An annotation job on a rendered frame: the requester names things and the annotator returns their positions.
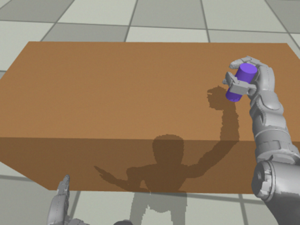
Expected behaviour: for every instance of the left robot hand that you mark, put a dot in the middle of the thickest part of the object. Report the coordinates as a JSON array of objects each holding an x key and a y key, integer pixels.
[{"x": 59, "y": 206}]

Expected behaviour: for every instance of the right robot hand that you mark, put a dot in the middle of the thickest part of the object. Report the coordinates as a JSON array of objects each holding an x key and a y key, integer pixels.
[{"x": 264, "y": 78}]

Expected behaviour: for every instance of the right robot arm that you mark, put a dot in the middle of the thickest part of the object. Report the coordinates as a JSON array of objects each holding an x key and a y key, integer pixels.
[{"x": 276, "y": 177}]

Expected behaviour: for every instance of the can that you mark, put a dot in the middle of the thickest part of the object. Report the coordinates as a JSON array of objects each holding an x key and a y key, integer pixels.
[{"x": 245, "y": 73}]

